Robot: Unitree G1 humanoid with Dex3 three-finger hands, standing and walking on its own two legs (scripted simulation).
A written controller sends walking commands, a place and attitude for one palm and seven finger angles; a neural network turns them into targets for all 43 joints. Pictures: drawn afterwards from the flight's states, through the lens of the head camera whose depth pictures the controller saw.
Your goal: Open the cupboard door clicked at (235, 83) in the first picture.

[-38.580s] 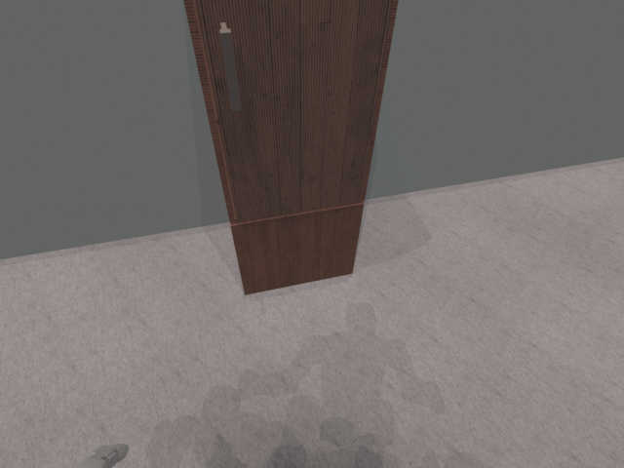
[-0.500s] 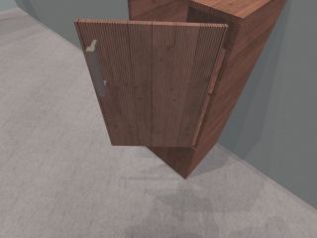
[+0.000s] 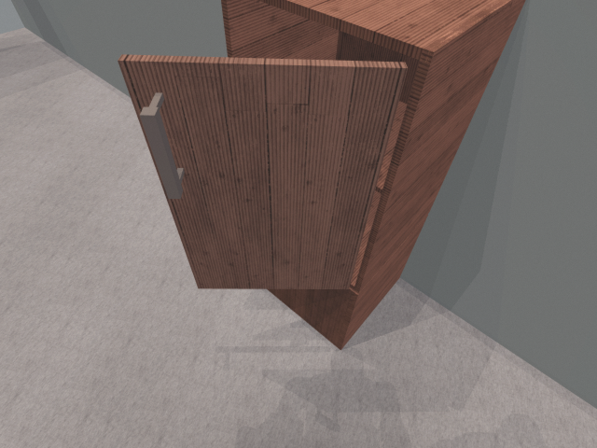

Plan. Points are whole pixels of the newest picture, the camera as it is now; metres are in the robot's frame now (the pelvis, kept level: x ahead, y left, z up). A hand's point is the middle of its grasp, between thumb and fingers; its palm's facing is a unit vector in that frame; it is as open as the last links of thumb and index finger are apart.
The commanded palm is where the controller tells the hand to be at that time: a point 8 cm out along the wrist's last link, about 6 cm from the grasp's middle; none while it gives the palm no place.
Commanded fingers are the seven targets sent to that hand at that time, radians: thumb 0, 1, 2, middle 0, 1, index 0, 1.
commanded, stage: come to a stop and stand still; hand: left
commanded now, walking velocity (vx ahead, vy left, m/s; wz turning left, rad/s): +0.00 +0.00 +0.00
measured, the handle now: (167, 148) +0.50 +0.24 +0.12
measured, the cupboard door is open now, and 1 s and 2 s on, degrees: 42 42 42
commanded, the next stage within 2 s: look again from close up in 0.10 s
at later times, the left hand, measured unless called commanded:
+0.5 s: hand out of the picture +0.03 +0.18 -0.17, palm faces +0.00 -0.97 -0.24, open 7.4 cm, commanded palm none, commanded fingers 0.00 0.90 0.90 -0.20 -0.30 -0.20 -0.30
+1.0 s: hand (171, 360) +0.22 +0.18 +0.02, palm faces +0.25 -0.96 -0.08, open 7.7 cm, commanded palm +0.12 +0.22 -0.04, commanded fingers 0.00 0.60 0.77 -0.22 -0.50 -0.22 -0.50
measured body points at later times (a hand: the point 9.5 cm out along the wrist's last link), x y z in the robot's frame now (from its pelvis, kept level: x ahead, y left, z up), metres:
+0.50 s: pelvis +0.01 -0.02 +0.00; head +0.03 -0.02 +0.45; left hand +0.03 +0.23 -0.15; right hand +0.05 -0.26 -0.15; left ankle +0.03 +0.10 -0.74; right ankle -0.04 -0.12 -0.74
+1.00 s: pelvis -0.01 -0.03 -0.02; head +0.00 -0.05 +0.43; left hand +0.20 +0.23 +0.03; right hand +0.15 -0.28 -0.12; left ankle +0.03 +0.10 -0.74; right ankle -0.03 -0.12 -0.74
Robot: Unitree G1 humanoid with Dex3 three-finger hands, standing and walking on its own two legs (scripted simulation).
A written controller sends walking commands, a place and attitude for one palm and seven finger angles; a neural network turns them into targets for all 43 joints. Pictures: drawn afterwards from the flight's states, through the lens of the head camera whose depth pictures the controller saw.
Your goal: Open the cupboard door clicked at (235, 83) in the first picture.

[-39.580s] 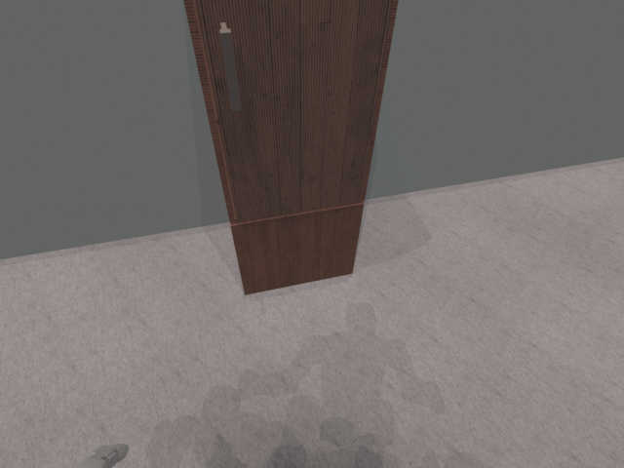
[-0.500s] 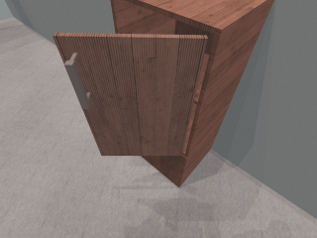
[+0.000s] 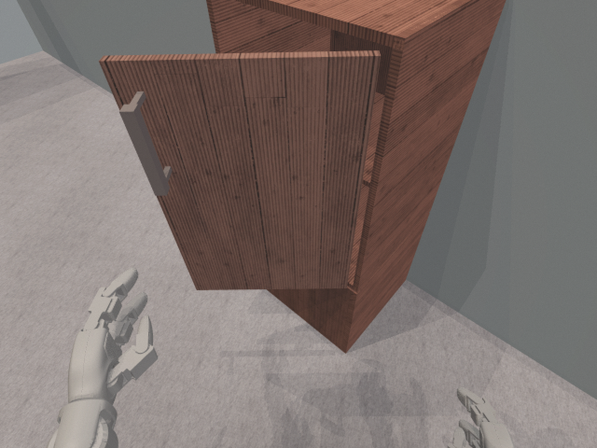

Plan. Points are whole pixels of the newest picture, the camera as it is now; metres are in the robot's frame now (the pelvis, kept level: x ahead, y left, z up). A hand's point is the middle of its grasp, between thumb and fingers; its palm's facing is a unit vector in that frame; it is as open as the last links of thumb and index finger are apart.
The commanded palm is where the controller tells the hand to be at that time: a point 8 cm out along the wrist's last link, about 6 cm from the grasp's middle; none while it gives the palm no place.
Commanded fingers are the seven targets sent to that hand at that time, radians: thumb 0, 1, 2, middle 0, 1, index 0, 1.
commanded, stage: raise the hand with hooked fingers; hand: left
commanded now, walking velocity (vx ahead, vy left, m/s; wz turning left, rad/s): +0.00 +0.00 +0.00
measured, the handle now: (151, 146) +0.52 +0.26 +0.14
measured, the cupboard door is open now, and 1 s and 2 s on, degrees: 42 42 42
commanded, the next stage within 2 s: move the hooked fingers beside the handle in 1.86 s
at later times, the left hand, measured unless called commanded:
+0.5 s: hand (129, 359) +0.22 +0.22 +0.04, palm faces -0.05 -1.00 -0.05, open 10.5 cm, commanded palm +0.18 +0.29 +0.05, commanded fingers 0.00 0.01 0.52 -0.26 -0.87 -0.26 -0.87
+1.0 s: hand (51, 302) +0.25 +0.29 +0.12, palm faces +0.12 -0.99 -0.06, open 13.3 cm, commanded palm +0.22 +0.33 +0.12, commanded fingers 0.00 -0.50 0.30 -0.30 -1.20 -0.30 -1.20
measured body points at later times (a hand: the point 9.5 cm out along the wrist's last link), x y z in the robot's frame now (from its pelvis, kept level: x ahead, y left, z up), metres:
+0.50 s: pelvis -0.02 +0.01 -0.02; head +0.01 +0.01 +0.42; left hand +0.22 +0.28 +0.04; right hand +0.15 -0.21 -0.11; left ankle +0.04 +0.13 -0.72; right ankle -0.03 -0.09 -0.72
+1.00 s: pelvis -0.01 +0.03 +0.00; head -0.01 +0.04 +0.45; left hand +0.24 +0.34 +0.13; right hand +0.17 -0.20 -0.06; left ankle +0.04 +0.13 -0.72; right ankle -0.03 -0.09 -0.72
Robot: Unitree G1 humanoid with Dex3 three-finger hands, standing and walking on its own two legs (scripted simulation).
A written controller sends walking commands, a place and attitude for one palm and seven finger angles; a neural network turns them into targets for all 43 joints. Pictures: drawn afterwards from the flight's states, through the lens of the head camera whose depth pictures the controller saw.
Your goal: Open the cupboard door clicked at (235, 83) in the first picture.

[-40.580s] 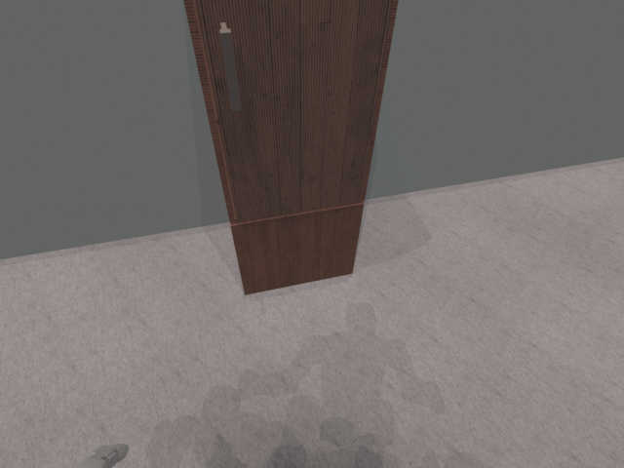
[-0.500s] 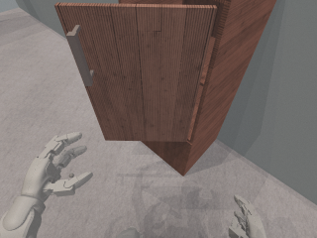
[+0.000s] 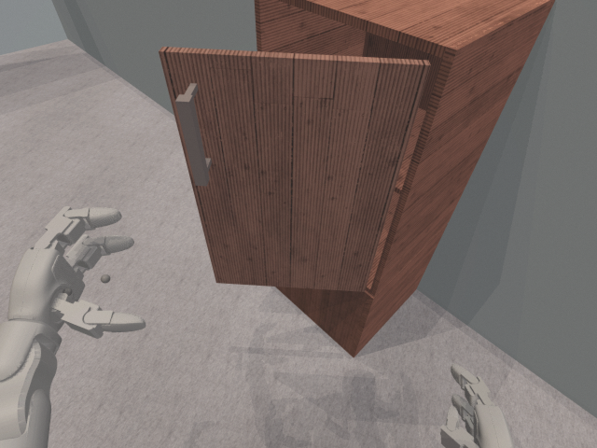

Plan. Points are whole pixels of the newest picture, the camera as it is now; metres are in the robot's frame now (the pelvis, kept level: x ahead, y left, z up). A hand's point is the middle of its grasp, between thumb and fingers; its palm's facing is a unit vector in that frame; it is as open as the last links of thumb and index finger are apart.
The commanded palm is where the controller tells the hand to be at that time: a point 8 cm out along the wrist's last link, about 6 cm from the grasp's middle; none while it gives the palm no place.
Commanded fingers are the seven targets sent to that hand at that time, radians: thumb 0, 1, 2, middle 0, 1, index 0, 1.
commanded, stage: raise the hand with hooked fingers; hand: left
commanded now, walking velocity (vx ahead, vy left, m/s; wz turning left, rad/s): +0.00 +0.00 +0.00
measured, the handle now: (197, 137) +0.53 +0.22 +0.14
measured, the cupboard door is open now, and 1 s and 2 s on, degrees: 42 42 42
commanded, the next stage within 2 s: move the hooked fingers beside the handle in 0.86 s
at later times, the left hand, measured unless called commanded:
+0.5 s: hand (100, 232) +0.30 +0.27 +0.16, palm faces +0.07 -1.00 -0.05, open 14.0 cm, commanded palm +0.26 +0.31 +0.17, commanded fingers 0.00 -0.50 0.30 -0.30 -1.20 -0.30 -1.20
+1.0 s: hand (120, 227) +0.31 +0.25 +0.16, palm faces +0.09 -0.99 -0.04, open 14.0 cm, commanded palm +0.28 +0.29 +0.17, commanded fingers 0.00 -0.50 0.30 -0.30 -1.20 -0.30 -1.20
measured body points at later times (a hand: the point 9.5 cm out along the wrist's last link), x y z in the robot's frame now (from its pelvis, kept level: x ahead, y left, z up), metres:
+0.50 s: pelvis +0.00 -0.01 +0.01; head +0.00 -0.03 +0.46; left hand +0.29 +0.32 +0.17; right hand +0.18 -0.25 -0.06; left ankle +0.05 +0.10 -0.72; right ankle -0.02 -0.12 -0.72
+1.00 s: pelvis +0.01 -0.03 +0.01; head +0.01 -0.04 +0.46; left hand +0.30 +0.30 +0.17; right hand +0.19 -0.26 -0.06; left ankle +0.05 +0.10 -0.72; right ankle -0.02 -0.12 -0.72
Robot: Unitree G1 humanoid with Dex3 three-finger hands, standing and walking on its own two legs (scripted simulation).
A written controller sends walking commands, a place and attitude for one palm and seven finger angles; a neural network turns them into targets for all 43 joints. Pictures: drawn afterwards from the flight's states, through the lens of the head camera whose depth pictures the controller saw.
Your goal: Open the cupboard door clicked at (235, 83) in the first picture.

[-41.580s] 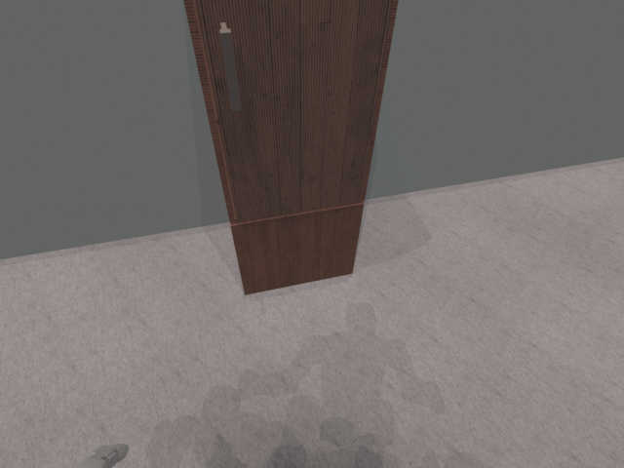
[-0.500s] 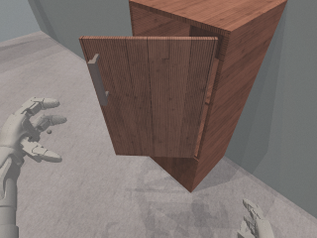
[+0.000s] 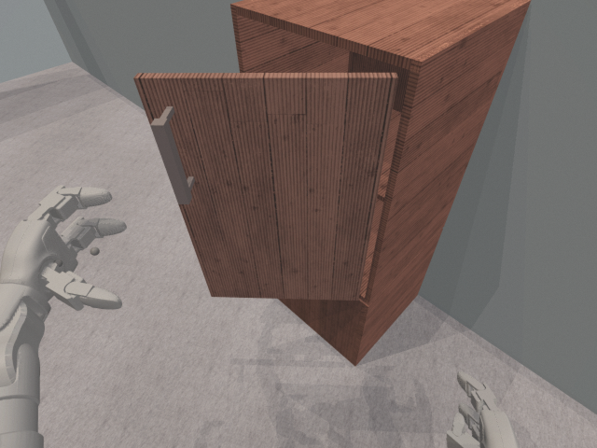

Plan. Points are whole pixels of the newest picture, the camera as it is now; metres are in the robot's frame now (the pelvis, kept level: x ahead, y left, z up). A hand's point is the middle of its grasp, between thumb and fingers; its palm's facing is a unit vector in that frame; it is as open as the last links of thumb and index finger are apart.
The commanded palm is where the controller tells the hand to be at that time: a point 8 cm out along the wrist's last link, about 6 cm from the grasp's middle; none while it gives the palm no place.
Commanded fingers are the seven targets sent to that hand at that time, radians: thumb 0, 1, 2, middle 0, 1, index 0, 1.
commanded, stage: move the hooked fingers beside the handle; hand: left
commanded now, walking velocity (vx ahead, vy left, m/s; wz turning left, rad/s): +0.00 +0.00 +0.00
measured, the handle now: (177, 157) +0.52 +0.25 +0.13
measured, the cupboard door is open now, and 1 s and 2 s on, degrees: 42 42 42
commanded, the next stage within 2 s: none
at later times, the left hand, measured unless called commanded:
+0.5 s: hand (96, 224) +0.34 +0.30 +0.14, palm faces +0.09 -1.00 -0.02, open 14.0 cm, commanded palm +0.32 +0.35 +0.15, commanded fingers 0.00 -0.50 0.30 -0.30 -1.20 -0.30 -1.20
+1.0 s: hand (110, 195) +0.40 +0.32 +0.14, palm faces +0.08 -1.00 +0.00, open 14.0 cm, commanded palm +0.38 +0.36 +0.14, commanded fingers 0.00 -0.50 0.30 -0.30 -1.20 -0.30 -1.20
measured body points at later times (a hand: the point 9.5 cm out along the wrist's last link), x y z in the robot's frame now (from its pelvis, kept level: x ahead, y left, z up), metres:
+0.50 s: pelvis +0.00 +0.01 +0.00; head +0.00 +0.01 +0.45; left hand +0.33 +0.36 +0.15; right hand +0.14 -0.24 -0.09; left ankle +0.04 +0.12 -0.73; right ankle -0.03 -0.09 -0.73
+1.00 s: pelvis -0.01 +0.03 -0.01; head +0.03 +0.03 +0.44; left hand +0.39 +0.37 +0.14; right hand +0.09 -0.24 -0.11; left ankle +0.04 +0.12 -0.73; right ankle -0.03 -0.09 -0.73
